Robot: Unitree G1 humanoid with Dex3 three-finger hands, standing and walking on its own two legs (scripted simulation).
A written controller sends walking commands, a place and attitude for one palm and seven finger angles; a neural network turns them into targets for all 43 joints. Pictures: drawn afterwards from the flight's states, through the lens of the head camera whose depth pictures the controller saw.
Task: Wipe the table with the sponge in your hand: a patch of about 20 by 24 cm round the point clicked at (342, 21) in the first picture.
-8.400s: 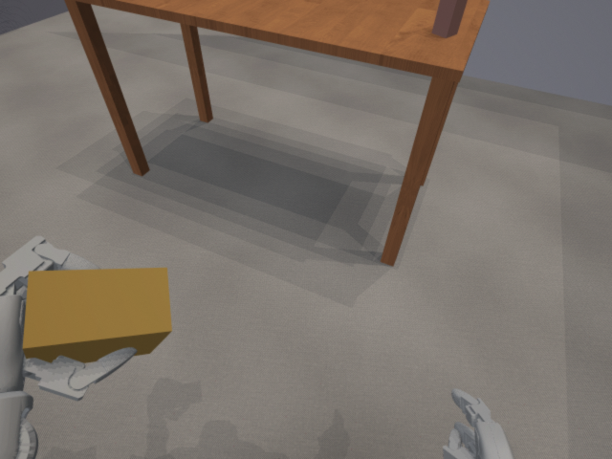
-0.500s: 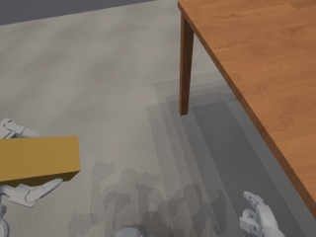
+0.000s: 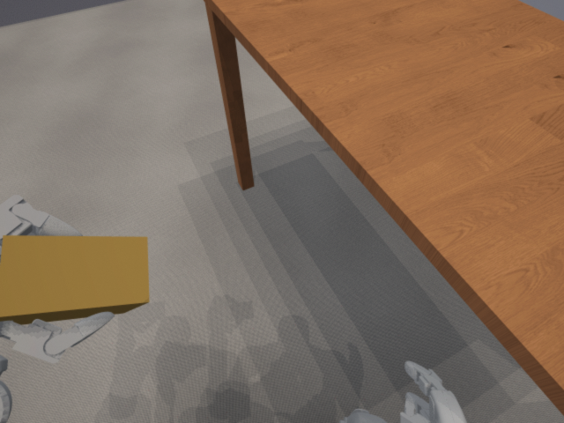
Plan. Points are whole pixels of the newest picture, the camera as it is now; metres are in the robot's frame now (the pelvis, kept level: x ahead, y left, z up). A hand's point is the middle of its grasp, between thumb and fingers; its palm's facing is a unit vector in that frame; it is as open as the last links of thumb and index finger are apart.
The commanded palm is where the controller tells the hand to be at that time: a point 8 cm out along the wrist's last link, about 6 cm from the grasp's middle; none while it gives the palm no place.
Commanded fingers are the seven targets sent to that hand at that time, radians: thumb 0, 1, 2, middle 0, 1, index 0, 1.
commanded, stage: turn to face it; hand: left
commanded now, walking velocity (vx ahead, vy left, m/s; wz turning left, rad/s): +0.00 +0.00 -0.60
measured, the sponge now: (95, 280) +0.22 +0.22 +0.16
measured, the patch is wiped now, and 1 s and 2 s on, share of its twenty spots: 0.00 0.00 0.00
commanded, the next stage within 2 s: none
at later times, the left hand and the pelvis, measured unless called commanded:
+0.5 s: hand (187, 240) +0.26 +0.13 +0.18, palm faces +0.19 -0.86 -0.47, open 10.4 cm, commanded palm +0.22 +0.17 +0.19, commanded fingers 0.00 0.10 1.30 -1.20 -1.60 -1.20 -1.60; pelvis -0.03 -0.04 +0.01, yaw -20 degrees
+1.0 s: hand (336, 284) +0.23 -0.01 +0.19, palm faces -0.08 -0.85 -0.53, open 10.5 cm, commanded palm +0.21 +0.04 +0.19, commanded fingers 0.00 0.10 1.30 -1.20 -1.60 -1.20 -1.60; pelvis -0.08 -0.10 +0.02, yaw -35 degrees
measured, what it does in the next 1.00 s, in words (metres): steps to the right, turning right: right foot, then left foot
